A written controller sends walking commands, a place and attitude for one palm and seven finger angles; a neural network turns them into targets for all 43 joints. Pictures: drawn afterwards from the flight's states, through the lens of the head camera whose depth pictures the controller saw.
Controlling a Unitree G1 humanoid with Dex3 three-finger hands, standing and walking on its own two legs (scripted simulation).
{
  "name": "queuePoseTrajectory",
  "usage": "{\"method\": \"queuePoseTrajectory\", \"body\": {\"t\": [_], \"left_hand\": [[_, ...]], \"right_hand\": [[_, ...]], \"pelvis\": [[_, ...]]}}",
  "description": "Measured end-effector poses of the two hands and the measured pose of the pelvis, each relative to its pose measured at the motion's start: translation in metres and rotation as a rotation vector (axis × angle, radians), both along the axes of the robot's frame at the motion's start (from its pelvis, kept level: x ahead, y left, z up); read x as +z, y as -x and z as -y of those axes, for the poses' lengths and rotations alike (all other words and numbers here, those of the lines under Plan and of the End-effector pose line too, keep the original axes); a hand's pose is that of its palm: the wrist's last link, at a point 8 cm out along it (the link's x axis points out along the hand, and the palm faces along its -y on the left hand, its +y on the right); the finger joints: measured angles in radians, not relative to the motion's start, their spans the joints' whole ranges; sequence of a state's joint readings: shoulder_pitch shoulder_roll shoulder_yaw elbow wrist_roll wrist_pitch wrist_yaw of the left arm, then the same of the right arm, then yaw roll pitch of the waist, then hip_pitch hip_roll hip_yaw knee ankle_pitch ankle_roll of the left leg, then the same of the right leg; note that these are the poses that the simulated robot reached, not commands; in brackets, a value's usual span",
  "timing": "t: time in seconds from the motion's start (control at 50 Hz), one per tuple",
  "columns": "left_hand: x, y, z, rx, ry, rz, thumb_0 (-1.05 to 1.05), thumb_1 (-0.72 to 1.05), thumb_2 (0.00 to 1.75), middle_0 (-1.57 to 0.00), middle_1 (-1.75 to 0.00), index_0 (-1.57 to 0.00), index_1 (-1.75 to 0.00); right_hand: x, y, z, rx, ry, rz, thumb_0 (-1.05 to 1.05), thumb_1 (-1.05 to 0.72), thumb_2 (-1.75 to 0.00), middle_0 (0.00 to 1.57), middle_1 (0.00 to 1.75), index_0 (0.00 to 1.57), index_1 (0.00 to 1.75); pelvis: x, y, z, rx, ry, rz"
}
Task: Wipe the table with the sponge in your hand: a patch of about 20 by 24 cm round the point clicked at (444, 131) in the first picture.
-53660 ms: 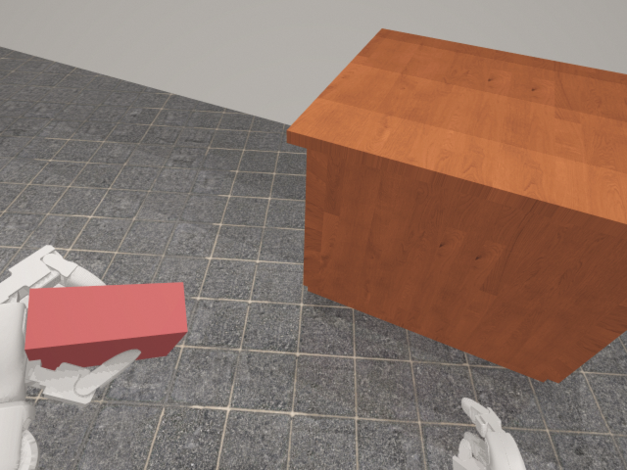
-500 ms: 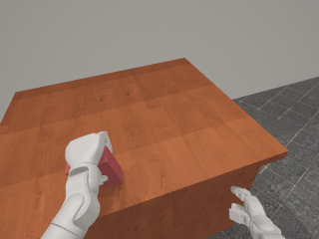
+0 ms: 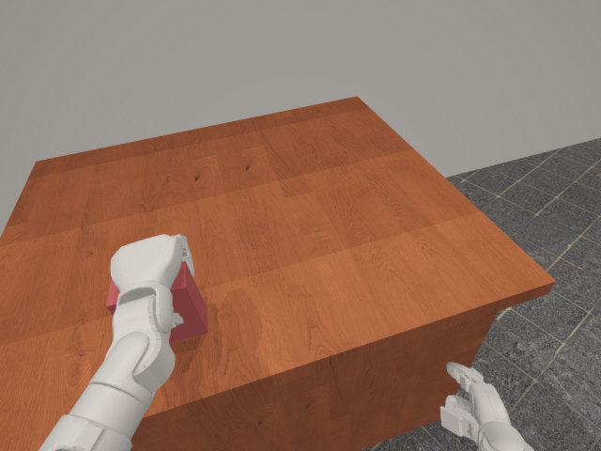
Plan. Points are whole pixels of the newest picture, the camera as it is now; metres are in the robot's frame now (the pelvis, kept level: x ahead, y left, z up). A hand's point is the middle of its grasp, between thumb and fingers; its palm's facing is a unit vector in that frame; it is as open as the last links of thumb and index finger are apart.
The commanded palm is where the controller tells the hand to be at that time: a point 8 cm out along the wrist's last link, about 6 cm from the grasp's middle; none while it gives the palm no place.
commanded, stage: wipe forward along the middle lane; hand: left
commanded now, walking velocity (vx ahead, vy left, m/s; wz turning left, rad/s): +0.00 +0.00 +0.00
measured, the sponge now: (167, 315) +0.29 +0.25 +0.02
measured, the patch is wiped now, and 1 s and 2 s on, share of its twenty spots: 1.00 1.00 1.00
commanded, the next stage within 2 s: slide back across to the first lane in 1.24 s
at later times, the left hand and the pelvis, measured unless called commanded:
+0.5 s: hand (163, 262) +0.35 +0.26 +0.08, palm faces -0.06 -0.04 -1.00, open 9.3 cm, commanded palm +0.33 +0.26 +0.11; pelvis -0.01 +0.00 +0.00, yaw +0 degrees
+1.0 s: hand (160, 243) +0.39 +0.29 +0.08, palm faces -0.07 -0.02 -1.00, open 9.3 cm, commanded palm +0.38 +0.28 +0.11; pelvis -0.01 +0.01 +0.00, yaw +1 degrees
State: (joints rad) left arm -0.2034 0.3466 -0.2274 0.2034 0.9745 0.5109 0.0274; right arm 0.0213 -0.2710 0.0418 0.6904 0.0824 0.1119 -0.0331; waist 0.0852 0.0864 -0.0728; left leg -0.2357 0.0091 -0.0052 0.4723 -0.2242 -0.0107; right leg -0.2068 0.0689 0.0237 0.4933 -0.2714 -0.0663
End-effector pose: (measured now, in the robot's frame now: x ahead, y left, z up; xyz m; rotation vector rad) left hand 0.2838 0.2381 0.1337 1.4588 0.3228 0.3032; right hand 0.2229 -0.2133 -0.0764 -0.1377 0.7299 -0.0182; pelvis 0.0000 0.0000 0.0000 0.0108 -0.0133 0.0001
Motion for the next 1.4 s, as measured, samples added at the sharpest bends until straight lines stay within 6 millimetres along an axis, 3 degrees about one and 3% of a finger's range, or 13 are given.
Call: {"method": "queuePoseTrajectory", "body": {"t": [0.56, 1.1, 1.4], "left_hand": [[-0.001, -0.053, -0.024, -0.020, -0.045, -0.060, -0.01, -0.50, 1.08, -0.83, -1.42, -0.87, -1.38], [0.000, -0.101, -0.049, -0.020, -0.069, -0.081, -0.01, -0.51, 1.09, -0.83, -1.42, -0.87, -1.38], [-0.001, -0.128, -0.063, -0.012, -0.078, -0.096, 0.00, -0.51, 1.09, -0.83, -1.43, -0.87, -1.38]], "right_hand": [[-0.031, 0.076, 0.029, -0.125, 0.062, -0.185, 0.01, -0.91, -0.90, 0.19, 0.30, 0.20, 0.30], [-0.038, 0.099, 0.019, -0.158, 0.084, -0.280, 0.00, -0.91, -0.90, 0.20, 0.30, 0.20, 0.30], [-0.045, 0.128, 0.017, -0.200, 0.099, -0.371, 0.00, -0.91, -0.90, 0.20, 0.30, 0.20, 0.30]], "pelvis": [[-0.003, 0.013, -0.003, 0.006, 0.009, -0.065], [-0.004, 0.008, -0.018, 0.014, 0.024, -0.133], [-0.006, 0.003, -0.028, 0.006, 0.031, -0.174]]}}
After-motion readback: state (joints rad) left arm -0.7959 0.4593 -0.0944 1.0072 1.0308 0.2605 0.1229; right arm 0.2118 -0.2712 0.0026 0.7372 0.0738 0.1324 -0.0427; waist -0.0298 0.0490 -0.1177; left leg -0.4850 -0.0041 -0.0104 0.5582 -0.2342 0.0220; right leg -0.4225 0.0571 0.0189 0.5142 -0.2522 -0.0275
